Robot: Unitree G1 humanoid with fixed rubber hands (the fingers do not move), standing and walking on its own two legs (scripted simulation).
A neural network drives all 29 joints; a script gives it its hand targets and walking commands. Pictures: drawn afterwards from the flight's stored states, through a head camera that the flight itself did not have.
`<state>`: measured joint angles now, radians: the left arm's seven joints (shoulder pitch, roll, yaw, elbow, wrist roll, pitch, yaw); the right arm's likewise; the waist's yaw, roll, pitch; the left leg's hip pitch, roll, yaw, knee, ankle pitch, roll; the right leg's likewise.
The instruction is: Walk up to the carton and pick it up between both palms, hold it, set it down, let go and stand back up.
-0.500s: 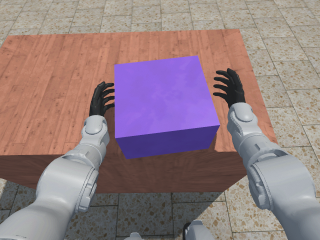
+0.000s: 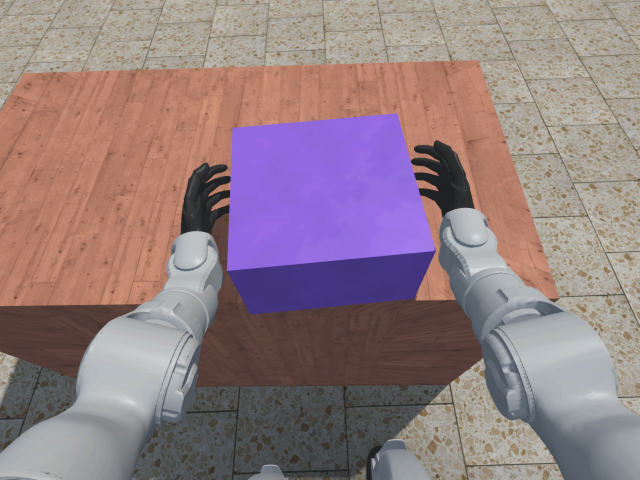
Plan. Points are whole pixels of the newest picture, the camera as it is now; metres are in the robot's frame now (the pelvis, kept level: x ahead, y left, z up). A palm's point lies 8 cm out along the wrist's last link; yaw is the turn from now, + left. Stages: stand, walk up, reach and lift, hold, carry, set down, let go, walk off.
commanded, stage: reach and lift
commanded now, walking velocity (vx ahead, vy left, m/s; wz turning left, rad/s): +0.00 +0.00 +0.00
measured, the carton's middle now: (324, 213) +0.48 +0.01 +0.00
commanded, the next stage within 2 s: none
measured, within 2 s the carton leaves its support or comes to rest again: leaves its support in 1.98 s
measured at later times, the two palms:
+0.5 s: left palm (199, 227) +0.43 +0.17 +0.03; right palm (451, 206) +0.45 -0.15 +0.04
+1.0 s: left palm (200, 229) +0.43 +0.17 +0.03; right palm (451, 208) +0.45 -0.15 +0.04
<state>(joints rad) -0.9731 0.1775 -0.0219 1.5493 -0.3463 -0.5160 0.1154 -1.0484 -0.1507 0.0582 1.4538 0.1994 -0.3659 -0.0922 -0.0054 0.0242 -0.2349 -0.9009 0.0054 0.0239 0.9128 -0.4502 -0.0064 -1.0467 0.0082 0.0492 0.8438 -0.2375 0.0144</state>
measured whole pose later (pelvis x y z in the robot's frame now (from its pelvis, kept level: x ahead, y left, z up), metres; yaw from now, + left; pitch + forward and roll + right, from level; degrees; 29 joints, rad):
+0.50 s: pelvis +0.00 +0.00 +0.01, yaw +0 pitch +27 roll +1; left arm -0.96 0.17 0.28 1.59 -0.10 -0.62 0.07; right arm -1.03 -0.11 -0.34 1.45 -0.22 -0.47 -0.07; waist -0.01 0.05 -0.23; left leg -0.90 0.00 0.02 0.86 -0.42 -0.01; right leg -1.04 0.01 0.05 0.78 -0.21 0.01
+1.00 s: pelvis +0.00 +0.00 +0.02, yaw +0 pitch +29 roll +1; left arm -0.95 0.16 0.28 1.61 -0.10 -0.71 0.09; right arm -1.01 -0.11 -0.36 1.44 -0.26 -0.57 -0.08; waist -0.01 0.06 -0.23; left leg -0.90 0.00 0.02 0.77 -0.37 -0.01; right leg -1.03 0.00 0.05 0.68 -0.15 0.01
